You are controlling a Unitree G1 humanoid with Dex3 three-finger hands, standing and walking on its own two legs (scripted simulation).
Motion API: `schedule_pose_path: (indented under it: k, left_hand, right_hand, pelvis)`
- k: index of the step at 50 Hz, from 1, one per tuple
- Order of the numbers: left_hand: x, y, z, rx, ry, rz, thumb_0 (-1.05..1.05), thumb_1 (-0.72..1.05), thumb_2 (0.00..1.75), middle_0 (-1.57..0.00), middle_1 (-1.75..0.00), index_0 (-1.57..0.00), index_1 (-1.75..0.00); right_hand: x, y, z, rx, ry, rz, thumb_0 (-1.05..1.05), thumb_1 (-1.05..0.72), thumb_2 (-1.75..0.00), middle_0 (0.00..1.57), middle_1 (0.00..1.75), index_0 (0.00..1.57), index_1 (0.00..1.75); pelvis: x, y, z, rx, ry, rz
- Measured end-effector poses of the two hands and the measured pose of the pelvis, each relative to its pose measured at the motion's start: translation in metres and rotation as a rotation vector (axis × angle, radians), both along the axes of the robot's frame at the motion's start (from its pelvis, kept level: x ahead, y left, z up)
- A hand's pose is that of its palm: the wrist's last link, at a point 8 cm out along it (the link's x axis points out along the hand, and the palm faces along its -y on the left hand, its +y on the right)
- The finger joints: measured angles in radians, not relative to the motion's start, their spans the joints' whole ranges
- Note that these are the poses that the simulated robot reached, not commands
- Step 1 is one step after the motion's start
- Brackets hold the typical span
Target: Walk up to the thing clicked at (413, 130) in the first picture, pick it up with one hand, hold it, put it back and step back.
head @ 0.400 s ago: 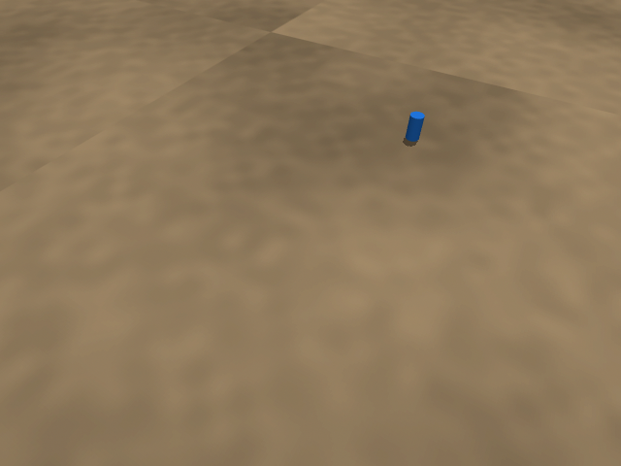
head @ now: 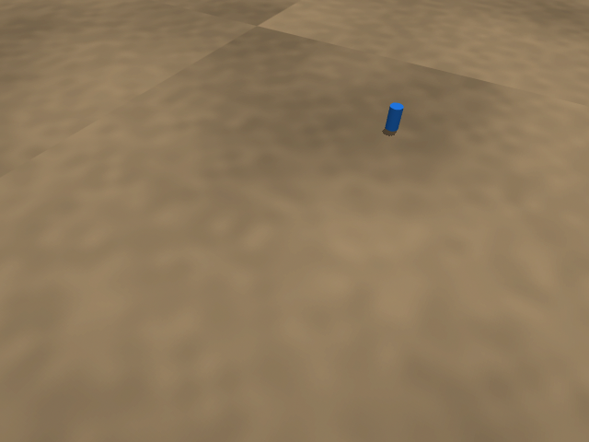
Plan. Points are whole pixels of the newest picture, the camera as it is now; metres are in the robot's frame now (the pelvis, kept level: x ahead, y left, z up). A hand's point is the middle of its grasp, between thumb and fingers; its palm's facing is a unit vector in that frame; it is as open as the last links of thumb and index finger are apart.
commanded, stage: stand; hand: left
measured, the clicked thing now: (394, 117) +1.92 -0.61 -0.71
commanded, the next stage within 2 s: walk up in 0.72 s
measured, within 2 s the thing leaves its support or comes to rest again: neither
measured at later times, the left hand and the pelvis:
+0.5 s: hand out of the picture +0.08 +0.25 -0.15, palm faces -0.01 -0.94 -0.35, open 7.4 cm; pelvis +0.01 +0.00 +0.00, yaw +0 degrees
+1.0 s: hand (139, 433) +0.18 +0.23 -0.13, palm faces -0.15 -0.91 -0.38, open 7.4 cm; pelvis +0.06 -0.05 -0.01, yaw -9 degrees
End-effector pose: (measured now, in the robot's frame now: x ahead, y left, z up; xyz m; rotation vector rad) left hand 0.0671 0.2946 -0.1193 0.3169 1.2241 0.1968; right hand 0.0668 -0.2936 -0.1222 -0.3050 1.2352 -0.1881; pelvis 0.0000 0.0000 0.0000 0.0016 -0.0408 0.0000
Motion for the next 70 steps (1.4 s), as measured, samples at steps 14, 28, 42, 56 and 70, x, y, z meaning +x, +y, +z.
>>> schedule_pose_path:
  k: [14, 28, 42, 56, 70]
  left_hand:
    - [0.005, 0.001, 0.000, -0.002, -0.004, 0.005, 0.00, 0.90, 0.90, -0.20, -0.30, -0.20, -0.30]
    - [0.008, 0.002, 0.002, 0.005, -0.009, 0.008, 0.00, 0.90, 0.90, -0.20, -0.30, -0.20, -0.30]
    - [0.027, 0.006, 0.007, -0.008, 0.015, -0.067, 0.00, 0.90, 0.90, -0.20, -0.30, -0.20, -0.30]
    - [0.176, -0.064, 0.017, 0.092, -0.163, -0.191, 0.00, 0.90, 0.90, -0.20, -0.30, -0.20, -0.30]
    - [0.256, -0.130, -0.002, -0.019, 0.001, -0.220, 0.00, 0.89, 0.90, -0.21, -0.31, -0.20, -0.30]
  right_hand:
    - [0.007, 0.001, 0.001, -0.004, -0.003, 0.007, 0.00, -0.91, -0.90, 0.20, 0.30, 0.20, 0.30]
    - [0.014, 0.000, 0.001, -0.004, -0.016, 0.011, 0.00, -0.91, -0.90, 0.20, 0.30, 0.20, 0.30]
    - [0.008, -0.026, 0.011, -0.023, -0.138, -0.055, 0.00, -0.90, -0.90, 0.21, 0.31, 0.21, 0.30]
    - [0.023, -0.168, -0.019, -0.114, -0.060, -0.187, 0.01, -0.91, -0.90, 0.20, 0.30, 0.20, 0.30]
    - [0.192, -0.175, 0.019, -0.033, -0.165, -0.142, 0.01, -0.91, -0.90, 0.20, 0.30, 0.21, 0.30]
  pelvis:
    - [0.004, 0.001, 0.000, 0.000, 0.001, 0.002]
    - [0.007, 0.001, 0.000, -0.001, 0.000, 0.004]
    - [0.016, -0.008, -0.003, 0.010, 0.025, -0.077]
    - [0.105, -0.103, -0.039, -0.004, -0.002, -0.196]
    - [0.239, -0.139, -0.013, -0.039, 0.017, -0.281]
